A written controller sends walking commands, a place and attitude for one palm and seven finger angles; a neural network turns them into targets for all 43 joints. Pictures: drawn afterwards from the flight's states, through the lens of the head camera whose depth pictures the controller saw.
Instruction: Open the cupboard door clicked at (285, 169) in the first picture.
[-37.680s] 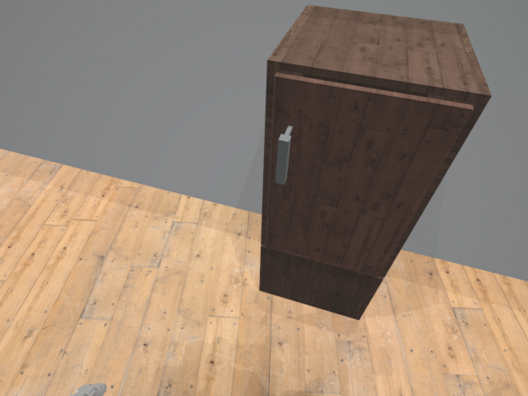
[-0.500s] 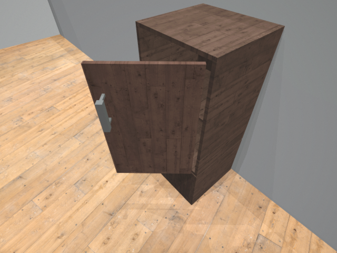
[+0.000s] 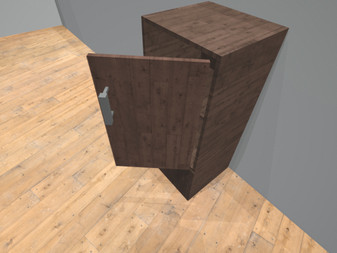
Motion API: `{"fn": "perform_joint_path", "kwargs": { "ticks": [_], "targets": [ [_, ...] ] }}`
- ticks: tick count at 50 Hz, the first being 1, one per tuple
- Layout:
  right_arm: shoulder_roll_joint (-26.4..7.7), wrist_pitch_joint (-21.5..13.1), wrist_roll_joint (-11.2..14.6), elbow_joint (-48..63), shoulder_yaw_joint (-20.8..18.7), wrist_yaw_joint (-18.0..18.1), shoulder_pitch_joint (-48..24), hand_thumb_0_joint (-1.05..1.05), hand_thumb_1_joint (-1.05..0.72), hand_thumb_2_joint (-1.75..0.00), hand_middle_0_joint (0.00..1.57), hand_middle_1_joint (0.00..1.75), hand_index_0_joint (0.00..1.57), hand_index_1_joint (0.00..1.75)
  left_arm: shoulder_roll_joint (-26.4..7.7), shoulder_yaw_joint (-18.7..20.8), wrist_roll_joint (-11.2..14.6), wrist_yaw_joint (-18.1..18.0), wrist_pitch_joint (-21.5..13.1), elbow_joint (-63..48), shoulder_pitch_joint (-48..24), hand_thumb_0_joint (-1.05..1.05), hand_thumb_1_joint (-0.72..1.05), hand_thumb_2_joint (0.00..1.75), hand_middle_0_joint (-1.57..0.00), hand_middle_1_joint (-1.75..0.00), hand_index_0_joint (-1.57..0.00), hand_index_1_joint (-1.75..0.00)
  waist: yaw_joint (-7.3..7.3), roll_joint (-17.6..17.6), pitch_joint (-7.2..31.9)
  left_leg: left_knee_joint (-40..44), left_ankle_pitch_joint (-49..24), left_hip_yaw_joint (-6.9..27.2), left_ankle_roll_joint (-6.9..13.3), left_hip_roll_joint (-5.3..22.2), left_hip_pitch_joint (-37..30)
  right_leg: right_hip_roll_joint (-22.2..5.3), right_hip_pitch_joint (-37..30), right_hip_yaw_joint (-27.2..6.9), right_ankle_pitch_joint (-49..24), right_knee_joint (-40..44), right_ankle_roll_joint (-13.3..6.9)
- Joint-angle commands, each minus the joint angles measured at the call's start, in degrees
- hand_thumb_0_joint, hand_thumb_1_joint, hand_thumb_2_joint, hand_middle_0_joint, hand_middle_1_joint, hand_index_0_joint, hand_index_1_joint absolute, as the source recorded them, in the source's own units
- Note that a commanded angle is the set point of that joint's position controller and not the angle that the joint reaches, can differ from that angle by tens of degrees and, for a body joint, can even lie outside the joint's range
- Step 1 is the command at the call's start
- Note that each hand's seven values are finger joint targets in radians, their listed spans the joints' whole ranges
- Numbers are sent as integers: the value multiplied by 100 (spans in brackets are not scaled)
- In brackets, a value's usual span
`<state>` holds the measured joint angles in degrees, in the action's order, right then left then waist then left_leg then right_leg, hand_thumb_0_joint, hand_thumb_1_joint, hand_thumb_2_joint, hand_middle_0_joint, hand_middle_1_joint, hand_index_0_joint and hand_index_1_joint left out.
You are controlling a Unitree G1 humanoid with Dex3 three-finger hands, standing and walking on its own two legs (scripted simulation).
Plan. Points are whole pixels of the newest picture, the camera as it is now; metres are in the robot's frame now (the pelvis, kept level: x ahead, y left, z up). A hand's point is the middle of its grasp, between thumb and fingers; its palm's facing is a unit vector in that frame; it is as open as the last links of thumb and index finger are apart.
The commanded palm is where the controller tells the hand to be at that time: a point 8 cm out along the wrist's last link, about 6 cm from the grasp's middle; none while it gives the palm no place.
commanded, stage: look again from close up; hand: left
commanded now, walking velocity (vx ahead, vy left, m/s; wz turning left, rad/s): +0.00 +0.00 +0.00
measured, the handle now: (107, 105) +0.57 +0.25 +0.01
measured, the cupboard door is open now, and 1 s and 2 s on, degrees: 48 48 48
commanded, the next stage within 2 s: raise the hand with hooked fingers in 0.16 s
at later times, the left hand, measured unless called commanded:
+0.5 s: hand (91, 225) +0.18 +0.19 -0.01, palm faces +0.16 -0.98 -0.11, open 7.6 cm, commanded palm +0.11 +0.23 -0.06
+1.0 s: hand (94, 225) +0.19 +0.19 -0.03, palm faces -0.10 -0.99 -0.08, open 10.5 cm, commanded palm +0.15 +0.27 -0.03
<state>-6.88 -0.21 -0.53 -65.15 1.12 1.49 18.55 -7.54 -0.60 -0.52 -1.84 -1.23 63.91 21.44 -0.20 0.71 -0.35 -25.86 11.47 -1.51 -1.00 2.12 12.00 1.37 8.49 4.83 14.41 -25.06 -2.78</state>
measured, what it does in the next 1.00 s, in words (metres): lowers itself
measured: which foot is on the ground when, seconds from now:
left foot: down 0.00-1.00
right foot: down 0.00-1.00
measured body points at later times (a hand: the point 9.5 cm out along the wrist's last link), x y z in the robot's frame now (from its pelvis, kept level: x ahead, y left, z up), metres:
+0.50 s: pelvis -0.02 +0.03 -0.03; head -0.03 +0.01 +0.42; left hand +0.17 +0.24 +0.00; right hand +0.10 -0.23 -0.13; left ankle +0.03 +0.13 -0.74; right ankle +0.00 -0.08 -0.74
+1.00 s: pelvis -0.02 +0.01 -0.10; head +0.04 +0.01 +0.35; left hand +0.19 +0.24 -0.02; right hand +0.19 -0.18 -0.18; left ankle +0.03 +0.13 -0.74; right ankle +0.00 -0.08 -0.74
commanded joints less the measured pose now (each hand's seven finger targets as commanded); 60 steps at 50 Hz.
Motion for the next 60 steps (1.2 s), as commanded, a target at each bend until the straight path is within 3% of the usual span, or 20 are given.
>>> {"fn": "perform_joint_path", "kwargs": {
  "ticks": [1, 12, 13, 14, 15, 16, 17, 18, 22, 25, 26, 28, 31, 35, 38, 42, 46, 51, 56, 60],
  "targets": [
    [-432, -72, -16, 141, -109, 13, 282, 0, -90, -90, 20, 30, 20, 30, -511, 117, -18, -61, -75, -202, 394, 0, 90, 90, -20, -30, -20, -30, 20, -60, -658, 463, 159, 280, 189, 244, 298, -769, 538, -843, 340, 894, -14],
    [-379, -112, -19, 121, -129, 27, 437, 0, -90, -90, 20, 30, 20, 30, -366, 120, -29, -68, -60, -191, 433, 0, 90, 90, -20, -30, -20, -30, 7, -100, -650, 588, 219, 398, 228, 287, 470, -727, 469, -720, 124, 654, 4],
    [-588, -173, -7, 538, -115, -30, -429, 0, -90, -90, 20, 30, 20, 30, -545, 74, -107, -249, -175, -22, 701, 0, 90, 90, -20, -30, -20, -30, -308, -223, -1010, -657, 15, 151, 39, 229, 728, -1049, 849, -1240, -2015, 688, 93],
    [-1894, -1005, 220, 2746, -285, 223, -377, 0, -90, -90, 20, 30, 20, 30, -1515, 94, 1249, -153, -1381, -9215, -3547, 0, 88, 89, -20, -32, -20, -32, 763, -1641, 2061, 97, -436, 47, 266, -190, -1169, -511, 258, -577, -897, 83, 112],
    [-1222, -1600, 249, 2263, -53, 367, -773, 0, -90, -90, 20, 30, 20, 30, -1295, 363, 732, -552, -1008, -7761, -1609, 0, 85, 88, -20, -33, -20, -33, 135, -2067, 1857, 336, -57, -30, 259, -33, -983, -199, 348, -161, -40, -376, -25],
    [-1244, -1855, 335, 2059, -169, 370, -756, 0, -90, -90, 20, 30, 20, 30, -982, 167, 742, -837, -718, -7390, -1318, 0, 83, 87, -21, -34, -21, -34, 292, -1688, 1323, 398, 828, 139, 137, 14, -208, -123, 720, -17, 411, -395, 37],
    [-995, -1829, 421, 2002, -192, 284, -551, 0, -90, -90, 20, 30, 20, 30, 396, -478, 814, -795, -87, -5626, 642, 0, 81, 86, -21, -36, -21, -36, 275, -789, 436, 476, 1168, 369, 182, 37, 378, -132, 1065, 214, 508, -469, 68],
    [-1168, -1859, 450, 2466, -167, 292, -535, 0, -90, -90, 20, 30, 20, 30, 555, -847, 1019, -698, -175, -7050, -218, 0, 78, 85, -21, -37, -21, -37, 286, -504, -16, 371, 1313, 520, 191, -1, 705, -158, 1168, 222, 659, -509, 123],
    [-1469, -2204, 258, 2991, -299, 313, -640, 0, -90, -90, 20, 30, 20, 30, 557, -1083, 852, -387, -1128, -6759, -176, 0, 69, 81, -22, -43, -22, -43, 518, 1231, -350, -772, 1586, 525, 217, -262, 1404, -128, 2551, 66, 1857, -735, 230],
    [-1423, -2179, 97, 3403, -524, 70, -901, 0, -90, -90, 20, 30, 20, 30, 441, -418, 1044, 319, -2172, -5799, 1224, 0, 62, 78, -22, -48, -22, -48, -81, 1829, 65, -1605, 1468, 347, 76, -258, 2381, -138, 3161, 63, 2288, -1447, 170],
    [-1446, -2051, 115, 3526, -609, -69, -969, 0, -90, -90, 20, 30, 20, 30, -144, 253, 1078, 621, -2472, -5531, 1794, 0, 60, 77, -22, -50, -22, -50, -376, 1328, 266, -1744, 1278, 214, -9, -321, 2466, -159, 2960, -50, 2113, -1599, 76],
    [-1479, -1790, 31, 3949, -661, -240, -1334, 0, -90, -90, 20, 30, 20, 30, -542, 765, 1192, 1168, -3153, -5839, 1655, 0, 55, 75, -22, -53, -22, -53, -420, 860, 592, -2270, 1015, 68, -29, -398, 2836, -180, 2949, -98, 1549, -2181, -1],
    [-1324, -1348, 57, 4518, -666, -271, -1447, 0, -90, -90, 20, 30, 20, 30, -955, 1174, 931, 1013, -3064, -6674, 1737, 0, 48, 72, -23, -57, -23, -57, -755, -559, 1264, -2431, 693, -55, 55, -416, 2877, -134, 2785, -166, 643, -2911, -74],
    [-1157, -1075, 89, 4866, -604, -228, -1230, 0, -90, -90, 20, 30, 20, 30, -826, 891, 945, 617, -3028, -8490, 750, 0, 39, 68, -24, -63, -24, -63, -392, -1215, 1960, -2748, 359, 127, 177, -231, 2500, -80, 3145, -287, 203, -3077, -41],
    [-1168, -1099, 68, 4700, -535, -78, -949, 0, -90, -90, 20, 30, 20, 30, -762, 632, 1148, 711, -3515, -9355, 36, 0, 32, 65, -24, -68, -24, -68, 137, -922, 1967, -3117, 454, 355, 262, -118, 2515, 22, 3705, -305, 454, -3022, 57],
    [-1361, -1401, 109, 4279, -417, 85, -793, 0, -90, -90, 20, 30, 20, 30, -770, 287, 1401, 1521, -3682, -8800, -608, 0, 22, 61, -25, -74, -25, -74, 631, -480, 1559, -3544, 917, 487, 316, -99, 2942, 43, 4137, -427, 985, -2805, 116],
    [-1474, -1367, 289, 4255, -396, 252, -893, 0, -90, -90, 20, 30, 20, 30, -1269, 932, 1539, 2202, -2542, -7067, 94, 0, 13, 57, -25, -80, -25, -80, 363, 199, 1375, -3454, 1338, 390, 322, -158, 3540, -21, 3739, -700, 1791, -2338, 180],
    [-1267, -1108, 343, 4608, -402, 351, -1222, 0, -90, -90, 20, 30, 20, 30, -1838, 2300, 2040, 1939, -1341, -7666, 558, 0, 1, 52, -26, -87, -26, -87, -402, 151, 2499, -2946, 330, 282, 284, -273, 2950, -184, 2054, -727, 574, -2253, 267],
    [-1120, -1179, 252, 4289, -411, 315, -928, 0, -90, -90, 20, 30, 20, 30, -1593, 2287, 2004, 1231, -2108, -8241, 242, 0, -10, 47, -27, -94, -27, -94, -247, -182, 1988, -2667, -254, 313, 227, -175, 2588, -75, 2370, -306, -508, -2495, 223],
    [-1353, -1339, 223, 3997, -444, 233, -661, 0, -90, -90, 20, 30, 20, 30, -1335, 1587, 1700, 1551, -2705, -7408, -240, 0, -20, 43, -28, -100, -28, -100, 239, -331, 1356, -2742, 227, 329, 245, -157, 2648, -43, 3279, -224, 250, -2476, 210]
  ]
}}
